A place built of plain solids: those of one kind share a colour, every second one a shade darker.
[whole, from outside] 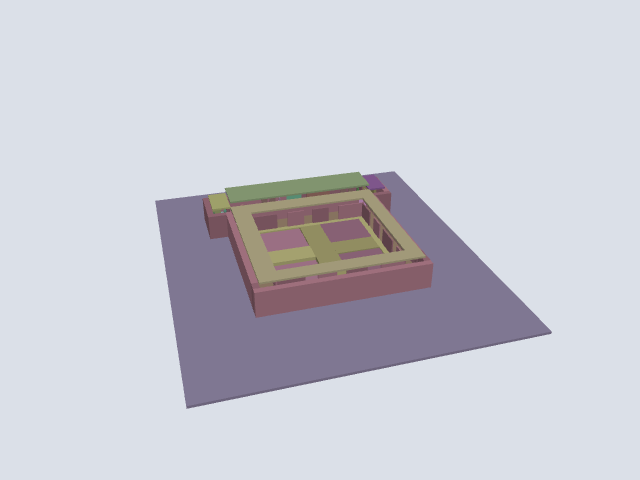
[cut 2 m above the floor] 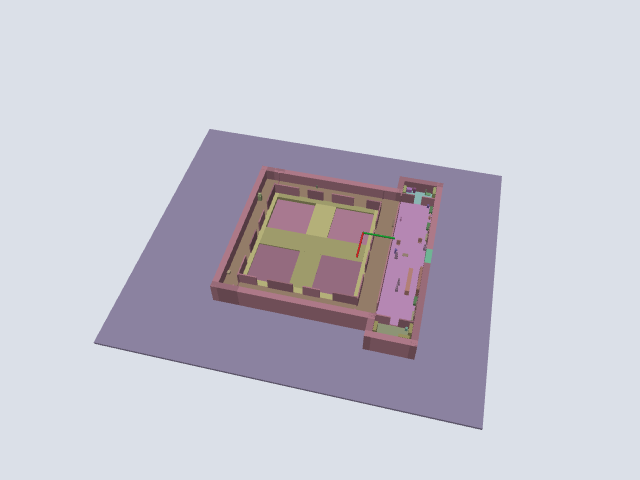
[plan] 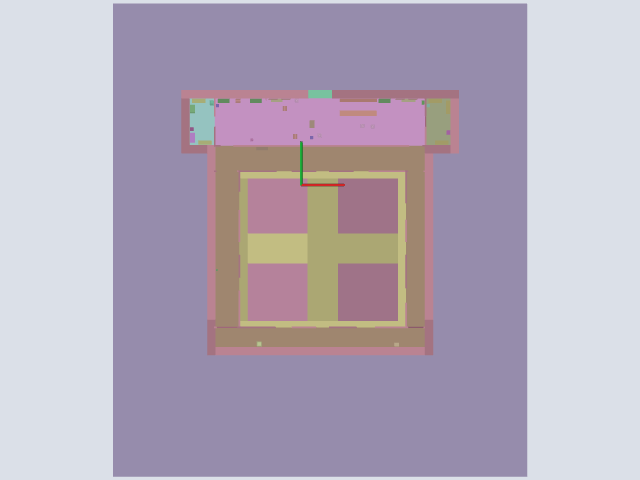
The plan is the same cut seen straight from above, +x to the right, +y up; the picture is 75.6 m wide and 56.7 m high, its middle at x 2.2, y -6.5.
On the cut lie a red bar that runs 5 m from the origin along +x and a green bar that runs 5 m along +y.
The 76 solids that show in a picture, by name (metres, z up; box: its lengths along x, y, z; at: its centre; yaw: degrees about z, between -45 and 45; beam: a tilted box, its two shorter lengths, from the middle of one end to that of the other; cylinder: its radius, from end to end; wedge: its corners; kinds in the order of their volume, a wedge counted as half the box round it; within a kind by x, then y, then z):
{
 "ground_under_all_1": {"box": [48.96, 55.9, 0.4], "at": [2.22, -6.53, -1.78]},
 "wall_1": {"box": [1.0, 7.5, 4.25], "at": [-13.68, 7.47, 0.5]},
 "wall_2": {"box": [4.05, 1.0, 4.25], "at": [-12.15, 4.22, 0.5]},
 "wall_3": {"box": [4.85, 1.0, 4.25], "at": [-11.76, 10.73, 0.5]},
 "wall_4": {"box": [1.0, 4.2, 4.25], "at": [-10.63, -18.02, 0.5]},
 "wall_5": {"box": [1.0, 20.25, 4.25], "at": [-10.63, -7.6, 0.5]},
 "wall_6": {"box": [1.0, 4.0, 4.25], "at": [-10.63, 2.73, 0.5]},
 "wall_7": {"box": [0.2, 2.35, 4.25], "at": [-10.23, 5.7, 0.5]},
 "wall_8": {"box": [0.2, 2.35, 4.25], "at": [-10.23, 9.25, 0.5]},
 "wall_9": {"box": [0.2, 4.45, 4.25], "at": [-7.33, -14.7, 0.5]},
 "wall_10": {"box": [0.2, 2.73, 4.25], "at": [-7.33, -9.61, 0.5]},
 "wall_11": {"box": [0.2, 3.8, 4.25], "at": [-7.33, -4.85, 0.5]},
 "wall_12": {"box": [0.2, 2.53, 4.25], "at": [-7.33, 0.46, 0.5]},
 "wall_13": {"box": [4.4, 0.2, 4.25], "at": [-5.23, -16.82, 0.5]},
 "wall_14": {"box": [4.5, 0.2, 4.25], "at": [-5.18, 1.62, 0.5]},
 "wall_15": {"box": [11.95, 1.0, 4.25], "at": [-5.16, 10.73, 0.5]},
 "wall_16": {"box": [2.9, 0.2, 4.25], "at": [0.32, -16.82, 0.5]},
 "wall_17": {"box": [2.9, 0.2, 4.25], "at": [0.32, 1.62, 0.5]},
 "wall_18": {"box": [2.9, 0.2, 4.25], "at": [0.32, 1.62, 0.5]},
 "wall_19": {"box": [26.7, 1.0, 4.25], "at": [2.22, -19.63, 0.5]},
 "wall_20": {"box": [20.8, 0.2, 4.25], "at": [2.37, 4.62, 0.5]},
 "wall_21": {"box": [2.9, 0.2, 4.25], "at": [4.72, 1.62, 0.5]},
 "wall_22": {"box": [3.27, 0.2, 4.25], "at": [4.91, -16.82, 0.5]},
 "wall_23": {"box": [11.95, 1.0, 4.25], "at": [9.6, 10.73, 0.5]},
 "wall_24": {"box": [4.5, 0.2, 4.25], "at": [10.22, 1.62, 0.5]},
 "wall_25": {"box": [3.78, 0.2, 4.25], "at": [10.58, -16.82, 0.5]},
 "wall_26": {"box": [0.2, 3.0, 4.25], "at": [12.37, -15.43, 0.5]},
 "wall_27": {"box": [0.2, 3.98, 4.25], "at": [12.37, -10.24, 0.5]},
 "wall_28": {"box": [0.2, 2.65, 4.25], "at": [12.37, -5.42, 0.5]},
 "wall_29": {"box": [0.2, 3.88, 4.25], "at": [12.37, -0.21, 0.5]},
 "wall_30": {"box": [0.2, 2.35, 4.25], "at": [14.67, 5.7, 0.5]},
 "wall_31": {"box": [0.2, 2.35, 4.25], "at": [14.67, 9.25, 0.5]},
 "wall_32": {"box": [1.0, 4.2, 4.25], "at": [15.07, -18.02, 0.5]},
 "wall_33": {"box": [1.0, 20.25, 4.25], "at": [15.07, -7.6, 0.5]},
 "wall_34": {"box": [1.0, 4.0, 4.25], "at": [15.07, 2.73, 0.5]},
 "wall_35": {"box": [4.85, 1.0, 4.25], "at": [16.2, 10.73, 0.5]},
 "wall_36": {"box": [4.05, 1.0, 4.25], "at": [16.59, 4.22, 0.5]},
 "wall_37": {"box": [1.0, 7.5, 4.25], "at": [18.12, 7.47, 0.5]},
 "floor_corr_1": {"box": [2.9, 18.45, 1.63], "at": [-8.78, -7.6, -0.81]},
 "floor_corr_2": {"box": [24.9, 2.4, 1.63], "at": [2.22, -18.02, -0.81]},
 "floor_corr_3": {"box": [24.9, 3.0, 1.63], "at": [2.22, 3.12, -0.81]},
 "floor_corr_4": {"box": [2.3, 18.45, 1.63], "at": [13.52, -7.6, -0.81]},
 "floor_gang_1": {"box": [1.0, 16.85, 1.63], "at": [-6.83, -7.65, -0.81]},
 "floor_gang_2": {"box": [7.05, 3.55, 1.63], "at": [-2.81, -7.5, -0.81]},
 "floor_gang_3": {"box": [19.7, 0.75, 1.63], "at": [2.52, -16.45, -0.81]},
 "floor_gang_4": {"box": [3.6, 16.85, 1.63], "at": [2.52, -7.65, -0.81]},
 "floor_gang_5": {"box": [19.7, 0.85, 1.63], "at": [2.52, 1.2, -0.81]},
 "floor_gang_6": {"box": [7.1, 3.55, 1.63], "at": [7.87, -7.5, -0.81]},
 "floor_gang_7": {"box": [0.95, 16.85, 1.63], "at": [11.89, -7.65, -0.81]},
 "step_tier_1": {"box": [7.05, 6.8, 1.04], "at": [-2.81, -12.68, -1.11]},
 "step_tier_2": {"box": [7.05, 6.5, 1.38], "at": [-2.81, -2.48, -0.94]},
 "step_tier_3": {"box": [7.1, 6.8, 1.44], "at": [7.87, -12.68, -0.91]},
 "step_tier_4": {"box": [7.1, 6.5, 1.63], "at": [7.87, -2.48, -0.81]},
 "floor_foyer_1": {"box": [24.9, 5.7, 1.63], "at": [2.22, 7.47, -0.81]},
 "ceil_corr_1": {"box": [2.9, 18.45, 0.3], "at": [-8.78, -7.6, 3.4]},
 "ceil_corr_2": {"box": [24.9, 2.4, 0.3], "at": [2.22, -18.02, 3.4]},
 "ceil_corr_3": {"box": [24.9, 3.0, 0.3], "at": [2.22, 3.12, 3.4]},
 "ceil_corr_4": {"box": [2.3, 18.45, 0.3], "at": [13.52, -7.6, 3.4]},
 "ceil_foyer_1": {"box": [24.9, 5.7, 0.3], "at": [2.22, 7.47, 4.35]},
 "floor_cloaks_1": {"box": [3.05, 5.7, 1.63], "at": [-11.76, 7.47, -0.81]},
 "floor_store_1": {"box": [3.05, 5.7, 1.63], "at": [16.2, 7.47, -0.81]},
 "door_leaf_1": {"box": [2.8, 0.97, 4.9], "at": [2.22, 10.74, 0.82]},
 "bar_foyer_1": {"box": [4.4, 0.65, 1.1], "at": [6.72, 8.47, 0.55]},
 "bar_foyer_2": {"box": [4.4, 0.4, 2.1], "at": [6.72, 9.99, 1.05]},
 "ceil_cloaks_1": {"box": [3.05, 5.7, 0.3], "at": [-11.76, 7.47, 3.4]},
 "ceil_store_1": {"box": [3.05, 5.7, 0.3], "at": [16.2, 7.47, 3.4]},
 "shelves_store_1": {"box": [1.6, 0.5, 2.0], "at": [15.82, 9.95, 1.0]},
 "shelves_store_2": {"box": [1.6, 0.5, 2.0], "at": [16.57, 5.0, 1.0]},
 "shelves_store_3": {"box": [0.5, 1.6, 2.0], "at": [17.34, 9.18, 1.0]},
 "shelves_cloaks_1": {"box": [1.6, 0.5, 2.0], "at": [-12.13, 9.95, 1.0]},
 "shelves_cloaks_2": {"box": [1.6, 0.5, 2.0], "at": [-11.38, 5.0, 1.0]},
 "bench_foyer_1": {"box": [1.4, 0.5, 0.46], "at": [-9.18, 9.95, 0.22]},
 "bench_foyer_2": {"box": [1.4, 0.5, 0.46], "at": [-5.38, 9.95, 0.22]},
 "bench_foyer_3": {"box": [1.4, 0.5, 0.46], "at": [9.82, 9.95, 0.22]},
 "step_strewn_mat_1": {"box": [0.6, 0.91, 1.66], "at": [1.26, 7.18, -0.8]},
 "case_cloaks_1": {"box": [0.6, 1.2, 0.66], "at": [-12.85, 5.58, 0.42]}
}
